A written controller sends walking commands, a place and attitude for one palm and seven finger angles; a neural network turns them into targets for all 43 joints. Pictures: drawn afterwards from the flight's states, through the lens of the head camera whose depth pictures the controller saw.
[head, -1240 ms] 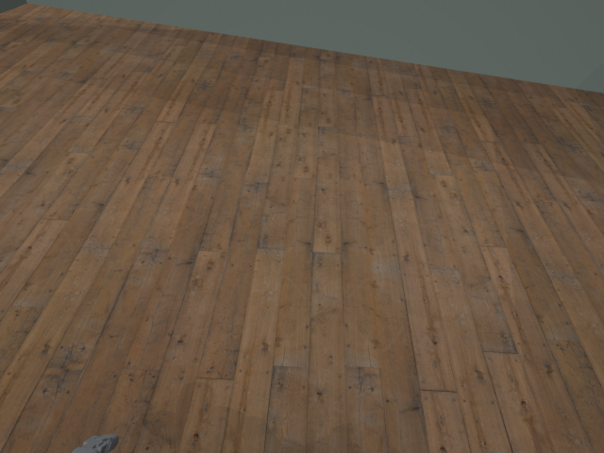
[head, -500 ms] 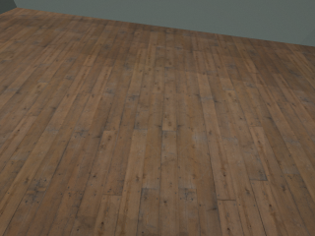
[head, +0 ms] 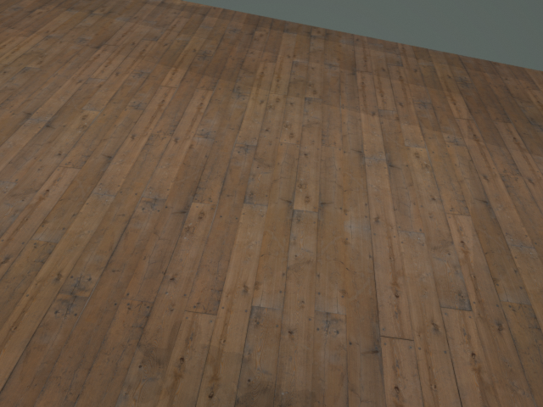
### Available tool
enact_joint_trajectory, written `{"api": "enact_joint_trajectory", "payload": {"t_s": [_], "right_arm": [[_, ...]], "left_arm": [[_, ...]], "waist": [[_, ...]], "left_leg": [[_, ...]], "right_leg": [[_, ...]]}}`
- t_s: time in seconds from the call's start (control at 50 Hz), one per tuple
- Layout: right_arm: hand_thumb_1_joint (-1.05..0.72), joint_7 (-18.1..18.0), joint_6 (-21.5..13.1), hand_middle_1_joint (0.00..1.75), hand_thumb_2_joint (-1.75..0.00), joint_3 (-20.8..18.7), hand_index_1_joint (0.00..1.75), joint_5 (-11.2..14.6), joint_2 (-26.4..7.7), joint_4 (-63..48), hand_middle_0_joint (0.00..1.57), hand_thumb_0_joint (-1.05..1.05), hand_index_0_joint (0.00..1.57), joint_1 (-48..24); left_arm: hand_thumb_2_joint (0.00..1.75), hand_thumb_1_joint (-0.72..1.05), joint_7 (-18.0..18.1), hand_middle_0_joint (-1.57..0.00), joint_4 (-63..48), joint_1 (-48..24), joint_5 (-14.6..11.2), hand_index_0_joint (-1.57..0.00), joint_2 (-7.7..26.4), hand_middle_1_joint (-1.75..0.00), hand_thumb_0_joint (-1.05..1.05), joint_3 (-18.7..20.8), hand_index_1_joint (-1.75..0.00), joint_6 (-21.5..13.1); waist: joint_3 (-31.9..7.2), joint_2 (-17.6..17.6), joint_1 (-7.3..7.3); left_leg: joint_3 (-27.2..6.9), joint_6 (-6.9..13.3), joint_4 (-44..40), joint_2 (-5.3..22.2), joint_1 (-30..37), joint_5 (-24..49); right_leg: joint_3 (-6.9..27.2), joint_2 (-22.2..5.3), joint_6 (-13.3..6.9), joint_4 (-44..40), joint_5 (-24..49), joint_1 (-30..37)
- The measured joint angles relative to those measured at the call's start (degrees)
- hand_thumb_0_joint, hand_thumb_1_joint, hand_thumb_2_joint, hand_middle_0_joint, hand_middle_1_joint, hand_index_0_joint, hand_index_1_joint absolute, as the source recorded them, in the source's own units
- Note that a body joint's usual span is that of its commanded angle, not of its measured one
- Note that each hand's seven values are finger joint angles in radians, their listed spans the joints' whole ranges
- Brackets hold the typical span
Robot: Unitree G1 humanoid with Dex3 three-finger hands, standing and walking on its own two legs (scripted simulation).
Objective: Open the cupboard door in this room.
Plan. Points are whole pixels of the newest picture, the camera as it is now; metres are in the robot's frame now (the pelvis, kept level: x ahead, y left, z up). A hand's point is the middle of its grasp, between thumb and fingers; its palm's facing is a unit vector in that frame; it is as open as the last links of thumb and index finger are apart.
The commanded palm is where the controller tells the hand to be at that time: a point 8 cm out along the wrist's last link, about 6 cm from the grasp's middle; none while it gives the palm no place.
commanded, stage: turn or walk to find it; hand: left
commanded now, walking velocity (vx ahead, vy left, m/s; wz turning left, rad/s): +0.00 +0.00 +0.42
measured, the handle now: out of the picture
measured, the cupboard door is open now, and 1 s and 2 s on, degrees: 0 0 0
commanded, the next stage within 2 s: none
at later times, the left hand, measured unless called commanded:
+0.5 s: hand out of the picture +0.02 +0.19 -0.14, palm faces +0.21 -0.93 -0.30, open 7.4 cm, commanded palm none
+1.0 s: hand out of the picture -0.14 +0.21 -0.18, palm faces +0.45 -0.86 -0.23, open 7.4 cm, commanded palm none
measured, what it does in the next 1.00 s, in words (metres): steps on the spot, turning left: right foot, then left foot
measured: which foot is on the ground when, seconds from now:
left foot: down 0.00-0.44, up 0.46-0.84, down 0.86-1.00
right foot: down 0.00-0.04, up 0.06-0.42, down 0.44-0.86, up 0.88-1.00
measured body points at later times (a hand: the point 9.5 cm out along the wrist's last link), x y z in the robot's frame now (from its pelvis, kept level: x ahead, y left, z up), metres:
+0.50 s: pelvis -0.04 -0.03 +0.00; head -0.02 -0.05 +0.45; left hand +0.00 +0.24 -0.12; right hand +0.05 -0.28 -0.15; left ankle +0.00 +0.10 -0.71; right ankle -0.04 -0.15 -0.73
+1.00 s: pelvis -0.06 +0.01 +0.00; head -0.04 +0.06 +0.45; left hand -0.16 +0.26 -0.16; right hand +0.13 -0.17 -0.12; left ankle -0.11 +0.09 -0.73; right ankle -0.05 -0.14 -0.66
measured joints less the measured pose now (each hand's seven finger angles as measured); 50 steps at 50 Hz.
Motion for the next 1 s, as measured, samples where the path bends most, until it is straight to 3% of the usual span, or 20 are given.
{"api": "enact_joint_trajectory", "payload": {"t_s": [0.06, 0.12, 0.2, 0.32, 0.42, 0.46, 0.52, 0.58, 0.64, 0.7, 0.8, 0.84, 0.86, 0.88, 0.92, 1.0], "right_arm": [[-0.91, 0.29, -0.14, 0.30, -0.89, -0.03, 0.29, -0.17, 2.28, -0.80, 0.20, 0.00, 0.20, 0.99], [-0.91, -0.11, -0.88, 0.30, -0.89, -0.04, 0.29, -0.23, 4.27, -1.96, 0.20, 0.00, 0.21, 1.94], [-0.91, -0.68, -0.84, 0.30, -0.89, -0.16, 0.29, -0.29, 5.45, -2.73, 0.20, 0.00, 0.21, 2.87], [-0.91, -0.95, -0.30, 0.30, -0.89, -1.41, 0.30, -0.55, 4.73, -3.61, 0.20, 0.00, 0.21, 3.16], [-0.91, -0.66, 0.51, 0.30, -0.89, -2.72, 0.30, -0.60, 3.11, -4.44, 0.20, 0.00, 0.21, 3.22], [-0.91, -0.47, 1.05, 0.30, -0.89, -3.35, 0.30, -0.31, 2.32, -4.75, 0.20, 0.00, 0.21, 3.15], [-0.91, -0.22, 2.01, 0.30, -0.89, -4.44, 0.29, -0.69, 0.85, -4.60, 0.20, 0.00, 0.21, 3.32], [-0.91, 0.27, 2.22, 0.30, -0.89, -4.83, 0.29, -0.73, -0.16, -4.34, 0.20, 0.00, 0.20, 3.46], [-0.91, 0.34, 2.04, 0.30, -0.89, -4.75, 0.29, -0.58, -0.45, -4.21, 0.20, 0.00, 0.20, 3.58], [-0.91, 0.27, 2.38, 0.30, -0.90, -4.40, 0.29, -0.43, -0.30, -3.72, 0.19, 0.00, 0.20, 3.06], [-0.91, 0.27, 2.08, 0.30, -0.90, -3.31, 0.29, 0.02, 0.71, -3.66, 0.19, 0.00, 0.20, 0.49], [-0.91, 0.32, 1.34, 0.30, -0.90, -2.82, 0.29, 0.13, 1.17, -4.26, 0.19, 0.00, 0.20, -0.52], [-0.91, 0.37, 0.72, 0.30, -0.90, -2.62, 0.29, 0.07, 1.43, -4.59, 0.19, 0.00, 0.20, -1.01], [-0.91, 0.35, 0.16, 0.30, -0.90, -2.46, 0.29, 0.03, 2.19, -4.77, 0.19, 0.00, 0.20, -1.74], [-0.91, 0.30, -0.58, 0.30, -0.89, -1.88, 0.29, 0.04, 3.44, -5.39, 0.19, 0.00, 0.20, -2.64], [-0.91, -0.66, -1.30, 0.30, -0.89, -1.16, 0.29, -0.22, 4.81, -6.12, 0.20, 0.00, 0.21, -2.74]], "left_arm": [[0.90, 0.91, 0.15, -0.21, -0.58, 1.24, -0.08, -0.20, -0.31, -0.30, 0.01, 0.38, -0.30, 0.74], [0.90, 0.91, 0.40, -0.21, -0.58, 1.12, -0.05, -0.20, -0.51, -0.30, 0.01, 0.80, -0.30, 1.66], [0.90, 0.91, 0.22, -0.21, -1.46, 0.26, -0.18, -0.20, -0.88, -0.30, 0.01, 1.62, -0.30, 1.46], [0.90, 0.91, 0.22, -0.20, -3.16, -0.84, -0.47, -0.20, -1.54, -0.30, 0.01, 2.38, -0.30, 1.15], [0.90, 0.91, 0.35, -0.20, -4.65, -0.82, -0.74, -0.20, -2.04, -0.30, 0.01, 2.53, -0.30, 0.41], [0.90, 0.91, 0.49, -0.20, -5.15, 0.03, -0.27, -0.20, -2.20, -0.30, 0.01, 2.61, -0.30, -0.33], [0.90, 0.91, 0.61, -0.20, -5.07, 1.87, 0.06, -0.20, -3.13, -0.30, 0.01, 2.07, -0.30, -0.12], [0.90, 0.91, 0.59, -0.20, -4.60, 3.92, 0.09, -0.20, -3.51, -0.30, 0.01, 1.89, -0.30, -0.27], [0.90, 0.91, 0.58, -0.21, -4.17, 5.04, 0.19, -0.20, -3.68, -0.30, 0.01, 1.73, -0.30, -0.75], [0.90, 0.91, 0.50, -0.21, -4.08, 5.76, 0.42, -0.20, -3.93, -0.30, 0.01, 1.57, -0.30, -1.22], [0.90, 0.90, 0.16, -0.21, -3.63, 6.61, 0.90, -0.20, -3.64, -0.30, 0.01, 1.72, -0.30, -1.26], [0.90, 0.90, 0.07, -0.21, -3.21, 7.10, 0.76, -0.20, -3.07, -0.30, 0.01, 1.99, -0.30, -1.05], [0.90, 0.90, 0.03, -0.21, -3.00, 7.43, 0.50, -0.20, -2.60, -0.30, 0.01, 2.19, -0.30, -0.82], [0.90, 0.90, 0.03, -0.21, -2.56, 7.33, 0.26, -0.20, -1.82, -0.30, 0.01, 2.50, -0.30, -0.33], [0.90, 0.91, 0.36, -0.21, -1.71, 7.28, 0.14, -0.20, -0.72, -0.30, 0.01, 2.96, -0.30, 1.08], [0.90, 0.91, 0.07, -0.20, -0.66, 6.17, 0.03, -0.20, 0.05, -0.30, 0.01, 3.62, -0.30, 2.08]], "waist": [[0.29, -2.40, 0.36], [0.62, -2.65, 0.04], [0.84, -1.48, -0.22], [0.41, 0.64, -1.04], [-0.49, 1.96, -1.38], [-0.87, 2.24, -0.83], [-1.53, 2.99, -0.60], [-2.11, 2.66, -0.46], [-1.81, 1.91, -0.67], [-1.06, 0.99, -0.18], [0.71, -0.78, 1.33], [1.10, -1.42, 1.68], [1.14, -1.94, 1.76], [1.56, -3.25, 2.04], [1.75, -4.31, 2.63], [0.87, -3.39, 2.14]], "left_leg": [[0.60, 1.48, 0.54, -1.78, -0.06, -0.29], [-0.24, 2.07, -1.30, -2.13, 0.01, 1.16], [-2.59, 2.13, -5.68, -2.19, 0.25, 4.65], [-6.00, 1.29, -8.60, -2.82, -0.81, 7.93], [-8.72, -0.44, -7.73, -4.00, -2.85, 9.05], [-8.57, -1.20, -2.93, -4.60, -5.27, 4.62], [-4.97, -1.77, 14.62, -4.60, -10.87, -5.39], [-1.89, -2.53, 27.62, -2.75, -13.60, -3.87], [-0.27, -3.46, 31.19, -0.43, -13.00, -2.80], [1.00, -4.07, 27.48, 1.44, -10.27, -4.81], [3.93, -3.66, 12.12, 2.57, -3.31, -8.13], [5.12, -3.08, 3.53, 2.32, 0.38, -4.23], [5.55, -1.76, -0.05, 1.96, 1.89, -2.12], [5.91, -0.39, 0.21, 1.07, 1.69, -2.53], [6.23, 1.20, 0.79, 0.71, 1.76, -3.72], [4.91, 1.94, -3.15, 0.74, 3.50, -1.77]], "right_leg": [[0.47, -1.83, 0.98, 4.74, -2.53, -1.70], [2.34, -0.43, 1.39, 17.78, -11.14, -6.00], [3.08, 0.54, 1.98, 25.65, -11.18, -8.96], [4.34, 0.99, 2.42, 18.39, -10.90, -6.52], [4.35, 2.01, 1.92, 3.59, -6.05, -0.27], [3.67, 1.86, -0.17, -1.69, -1.78, 1.79], [1.80, 0.99, -1.55, -1.12, -2.24, 2.58], [0.44, -0.04, -1.51, -3.14, -1.71, 4.20], [-1.40, -1.06, -1.45, -3.82, -1.51, 4.92], [-3.11, -2.21, -1.13, -3.26, -1.98, 4.75], [-5.41, -4.53, 0.35, 0.06, -3.62, 2.89], [-6.33, -5.50, 1.39, 2.67, -4.94, 1.67], [-6.52, -6.19, 1.90, 5.02, -5.93, 0.52], [-5.19, -6.78, 2.32, 9.06, -8.43, -1.19], [-1.98, -5.47, 2.65, 18.66, -14.13, -4.95], [-0.03, -3.47, 3.30, 29.52, -12.09, -9.72]]}}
